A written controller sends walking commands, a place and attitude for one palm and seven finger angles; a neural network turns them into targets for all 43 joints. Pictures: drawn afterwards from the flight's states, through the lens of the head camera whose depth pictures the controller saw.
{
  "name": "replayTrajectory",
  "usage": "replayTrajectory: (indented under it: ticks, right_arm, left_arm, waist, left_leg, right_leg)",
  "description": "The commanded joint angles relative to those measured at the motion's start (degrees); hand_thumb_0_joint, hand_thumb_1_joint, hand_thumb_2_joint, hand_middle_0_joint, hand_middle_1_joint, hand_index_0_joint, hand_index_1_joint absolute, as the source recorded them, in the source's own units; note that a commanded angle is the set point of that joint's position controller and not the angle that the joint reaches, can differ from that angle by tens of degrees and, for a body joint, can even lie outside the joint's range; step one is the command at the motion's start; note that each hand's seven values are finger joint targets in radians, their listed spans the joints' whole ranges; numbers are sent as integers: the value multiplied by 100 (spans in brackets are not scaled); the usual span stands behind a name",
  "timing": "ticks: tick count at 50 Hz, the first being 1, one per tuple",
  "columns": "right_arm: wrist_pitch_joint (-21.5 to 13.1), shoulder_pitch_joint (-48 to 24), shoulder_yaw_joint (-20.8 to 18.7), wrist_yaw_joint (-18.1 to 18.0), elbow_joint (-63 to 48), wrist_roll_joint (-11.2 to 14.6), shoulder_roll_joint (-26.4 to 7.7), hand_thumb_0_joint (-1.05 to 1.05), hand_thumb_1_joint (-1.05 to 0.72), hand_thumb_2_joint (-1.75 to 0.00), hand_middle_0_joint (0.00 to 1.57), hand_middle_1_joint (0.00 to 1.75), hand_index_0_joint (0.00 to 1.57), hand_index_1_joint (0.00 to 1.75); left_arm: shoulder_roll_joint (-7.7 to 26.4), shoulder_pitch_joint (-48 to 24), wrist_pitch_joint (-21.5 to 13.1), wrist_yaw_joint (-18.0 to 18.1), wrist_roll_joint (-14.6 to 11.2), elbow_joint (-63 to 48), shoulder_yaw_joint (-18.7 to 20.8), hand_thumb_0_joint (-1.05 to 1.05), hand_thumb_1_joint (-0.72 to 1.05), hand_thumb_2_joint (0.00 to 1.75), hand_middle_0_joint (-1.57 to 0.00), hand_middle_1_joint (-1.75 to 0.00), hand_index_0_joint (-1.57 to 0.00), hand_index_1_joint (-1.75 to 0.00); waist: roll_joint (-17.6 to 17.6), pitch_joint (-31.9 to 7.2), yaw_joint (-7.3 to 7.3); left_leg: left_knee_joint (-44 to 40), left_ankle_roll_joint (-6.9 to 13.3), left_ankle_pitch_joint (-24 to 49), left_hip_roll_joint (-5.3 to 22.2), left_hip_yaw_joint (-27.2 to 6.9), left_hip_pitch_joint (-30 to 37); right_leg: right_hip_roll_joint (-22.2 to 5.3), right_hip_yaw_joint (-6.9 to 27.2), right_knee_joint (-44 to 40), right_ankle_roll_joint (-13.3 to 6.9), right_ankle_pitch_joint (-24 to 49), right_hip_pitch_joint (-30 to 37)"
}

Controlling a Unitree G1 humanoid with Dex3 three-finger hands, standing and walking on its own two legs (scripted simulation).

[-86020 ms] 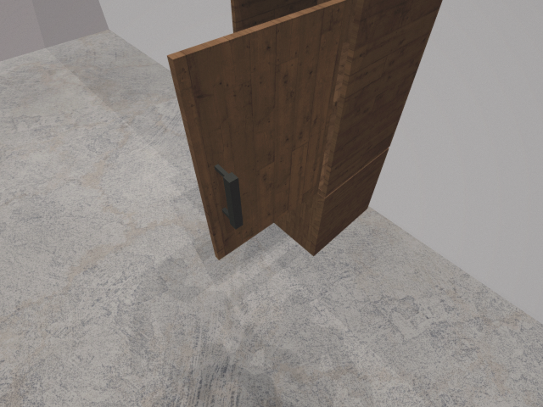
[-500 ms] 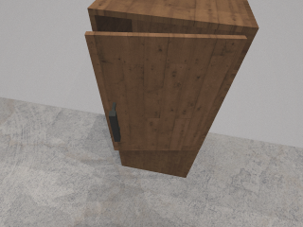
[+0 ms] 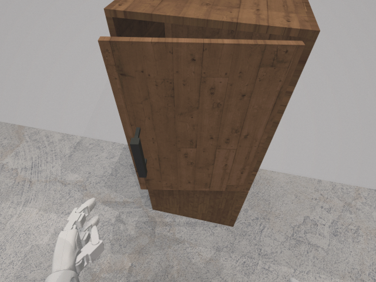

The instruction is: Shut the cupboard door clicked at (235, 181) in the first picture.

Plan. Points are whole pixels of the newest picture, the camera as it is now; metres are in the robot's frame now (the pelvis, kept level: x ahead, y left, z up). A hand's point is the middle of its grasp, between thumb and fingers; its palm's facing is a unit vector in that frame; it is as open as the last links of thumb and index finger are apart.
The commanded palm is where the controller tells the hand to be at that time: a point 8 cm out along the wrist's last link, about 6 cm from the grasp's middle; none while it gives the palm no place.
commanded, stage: raise the hand and make a fist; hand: left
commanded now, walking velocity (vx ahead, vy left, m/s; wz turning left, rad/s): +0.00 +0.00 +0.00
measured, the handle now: (140, 153) +0.47 +0.15 -0.06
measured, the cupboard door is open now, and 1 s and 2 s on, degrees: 11 11 11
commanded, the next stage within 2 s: bring the fist close to the handle in 1.74 s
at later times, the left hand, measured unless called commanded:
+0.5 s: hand (109, 272) +0.17 +0.17 -0.06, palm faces -0.04 -1.00 -0.02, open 4.9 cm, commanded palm +0.13 +0.23 -0.05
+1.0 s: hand (93, 272) +0.17 +0.20 -0.05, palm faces +0.00 -1.00 -0.02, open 3.2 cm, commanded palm +0.14 +0.25 -0.05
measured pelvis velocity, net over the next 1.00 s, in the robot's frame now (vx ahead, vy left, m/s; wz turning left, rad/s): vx -0.06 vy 0.02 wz -0.02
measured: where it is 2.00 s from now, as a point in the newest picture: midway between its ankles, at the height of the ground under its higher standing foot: outside the picture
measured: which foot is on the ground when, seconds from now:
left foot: down 0.00-1.00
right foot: down 0.00-1.00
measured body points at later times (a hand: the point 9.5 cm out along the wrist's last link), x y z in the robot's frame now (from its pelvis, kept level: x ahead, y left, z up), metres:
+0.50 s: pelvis -0.06 -0.03 -0.10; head +0.01 -0.02 +0.34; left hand +0.16 +0.22 -0.05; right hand +0.13 -0.24 -0.19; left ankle +0.00 +0.10 -0.72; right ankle -0.04 -0.12 -0.72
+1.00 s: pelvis -0.06 +0.02 -0.10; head +0.02 +0.04 +0.35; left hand +0.16 +0.25 -0.05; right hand +0.15 -0.22 -0.16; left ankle +0.00 +0.11 -0.72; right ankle -0.04 -0.12 -0.72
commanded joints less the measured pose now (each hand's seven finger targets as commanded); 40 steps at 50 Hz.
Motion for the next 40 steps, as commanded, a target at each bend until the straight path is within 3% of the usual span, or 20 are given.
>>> replayTrajectory:
  ticks: [1, 3, 4, 5, 6, 8, 9, 11, 12, 14, 17, 21, 24, 26, 30, 32, 34, 36, 40]
  right_arm:
    - [-322, -896, -448, 246, -1355, -100, -839, 0, -90, -90, 20, 30, 20, 30]
    - [-352, -1086, -484, 327, -1600, -109, -864, 0, -90, -90, 20, 30, 20, 30]
    - [-304, -1008, -511, 341, -1746, -83, -867, 0, -90, -90, 20, 30, 20, 30]
    - [-270, -1126, -515, 322, -1988, -46, -919, 0, -90, -90, 20, 30, 20, 30]
    - [-237, -1198, -491, 283, -2242, 1, -928, 0, -90, -90, 20, 30, 20, 30]
    - [-202, -1281, -436, 154, -2611, 88, -925, 0, -90, -90, 20, 30, 20, 30]
    - [-183, -1237, -403, 81, -2648, 86, -933, 0, -90, -90, 20, 30, 20, 30]
    - [-183, -1035, -356, -57, -2661, 76, -908, 0, -90, -90, 20, 30, 20, 30]
    - [-197, -982, -321, -124, -2613, 80, -884, 0, -90, -90, 20, 30, 20, 30]
    - [-200, -896, -258, -247, -2524, 61, -904, 0, -90, -90, 20, 30, 20, 30]
    - [-163, -857, -204, -330, -2379, 100, -893, 0, -90, -90, 20, 30, 20, 30]
    - [-72, -941, -155, -330, -2432, 149, -831, 0, -90, -90, 20, 30, 20, 30]
    - [-14, -1030, -148, -305, -2464, 131, -738, 0, -90, -90, 20, 30, 20, 30]
    - [0, -993, -155, -257, -2477, 94, -680, 0, -90, -90, 20, 30, 20, 30]
    - [-28, -953, -179, -196, -2439, 30, -718, 0, -90, -90, 20, 30, 20, 30]
    - [-14, -915, -186, -172, -2437, 20, -776, 0, -90, -90, 20, 30, 20, 30]
    - [6, -885, -181, -179, -2455, 10, -845, 0, -90, -90, 20, 30, 20, 30]
    - [5, -840, -191, -168, -2502, 6, -895, 0, -90, -90, 20, 30, 20, 30]
    - [78, -811, -181, -165, -2595, -16, -947, 0, -90, -90, 20, 30, 20, 30]
  left_arm:
    - [21, 1693, -1955, -1222, -441, 469, 708, 0, 90, 90, -36, -48, -36, -48]
    - [287, 1071, -2989, -2022, -588, 258, 739, 0, 90, 90, -40, -52, -40, -52]
    - [641, 981, -3135, -2237, -648, 296, 1085, 0, 90, 90, -42, -54, -42, -54]
    - [880, 825, -3108, -2385, -768, 17, 1259, 0, 90, 90, -44, -56, -44, -56]
    - [841, 696, -2951, -2477, -900, -349, 1179, 0, 90, 90, -46, -58, -46, -58]
    - [935, -59, -2680, -2463, -1110, -1115, 1107, 0, 90, 90, -49, -62, -49, -62]
    - [1095, -573, -2620, -2375, -1168, -1684, 1114, 0, 90, 90, -51, -64, -51, -64]
    - [1261, -1009, -2589, -2177, -1116, -2607, 1063, 0, 90, 90, -55, -68, -55, -68]
    - [1268, -1101, -2578, -2108, -1057, -2796, 984, 0, 90, 90, -57, -70, -57, -70]
    - [1260, -1268, -2506, -2066, -952, -2997, 785, 0, 90, 90, -60, -74, -60, -74]
    - [1166, -900, -2090, -2189, -951, -2374, 730, 0, 90, 90, -66, -80, -66, -80]
    - [1177, -460, -1346, -2251, -1028, -1846, 937, 0, 90, 90, -73, -88, -73, -88]
    - [1287, -218, -1122, -2036, -1043, -1751, 1257, 0, 90, 90, -79, -94, -79, -94]
    - [1189, -117, -1252, -1881, -1018, -1934, 1261, 0, 90, 90, -82, -98, -82, -98]
    - [1014, -9, -1702, -1684, -938, -2092, 1042, 0, 90, 90, -90, -106, -90, -106]
    - [867, 61, -1858, -1653, -864, -2008, 801, 0, 90, 90, -93, -110, -93, -110]
    - [911, -43, -1928, -1627, -829, -1998, 730, 0, 90, 90, -97, -114, -97, -114]
    - [862, -26, -2018, -1595, -794, -2235, 634, 0, 90, 90, -101, -118, -101, -118]
    - [919, -21, -1987, -1469, -724, -2558, 593, 0, 90, 90, -108, -126, -108, -126]
  waist:
    - [-1325, -565, 684]
    - [-721, -920, 655]
    - [-219, -1129, 751]
    - [47, -1495, 814]
    - [113, -1770, 792]
    - [184, -1683, 635]
    - [215, -1682, 492]
    - [365, -1967, 300]
    - [264, -1908, 198]
    - [199, -1767, 33]
    - [178, -1582, 33]
    - [83, -1734, 277]
    - [-62, -1868, 461]
    - [-114, -2027, 502]
    - [53, -1939, 471]
    - [96, -1737, 383]
    - [88, -1599, 336]
    - [334, -1846, 357]
    - [550, -1972, 360]
  left_leg:
    - [1201, -317, 1888, -18, -446, -1201]
    - [1901, -311, 1171, -100, -409, -1934]
    - [2158, -274, 1096, -117, -372, -2159]
    - [2329, -224, 822, -156, -261, -2315]
    - [2443, -165, 624, -167, -228, -2415]
    - [2624, -97, -225, -146, -247, -2748]
    - [2817, -46, -343, -86, -310, -2913]
    - [2978, 31, -332, 10, -377, -2752]
    - [3086, 49, -381, 41, -394, -2836]
    - [3188, 97, -387, 112, -494, -2926]
    - [3161, 67, -475, 123, -561, -3121]
    - [2979, 34, -384, 97, -601, -3214]
    - [2850, 14, -219, 97, -633, -3205]
    - [2739, -12, -60, 106, -649, -3105]
    - [2558, -9, 74, 107, -704, -2845]
    - [2455, -7, -123, 109, -730, -2768]
    - [2392, 9, -343, 103, -775, -2785]
    - [2301, -1, -363, 98, -804, -2535]
    - [2143, -35, -405, 117, -934, -2285]
  right_leg:
    - [348, -217, 1205, -187, 2402, -1509]
    - [302, 106, 1853, -211, 1947, -2149]
    - [251, 374, 2028, -258, 1874, -2129]
    - [239, 583, 2036, -261, 1381, -2112]
    - [236, 730, 1991, -241, 1013, -2109]
    - [229, 1045, 1598, -179, -609, -2509]
    - [235, 1219, 1508, -149, -902, -2613]
    - [240, 1276, 1398, -112, -958, -2622]
    - [218, 1365, 1334, -66, -978, -2666]
    - [298, 1269, 1408, -71, -973, -2891]
    - [327, 1109, 1431, -68, -1005, -2953]
    - [269, 1077, 1359, -37, -960, -2577]
    - [243, 1028, 1428, -8, -673, -2319]
    - [232, 893, 1571, -3, -308, -2230]
    - [361, 490, 1894, -119, -78, -2589]
    - [412, 313, 1953, -160, -346, -2910]
    - [452, 233, 1988, -194, -572, -3085]
    - [458, 99, 2123, -216, -436, -3170]
    - [497, -60, 2299, -241, -235, -3287]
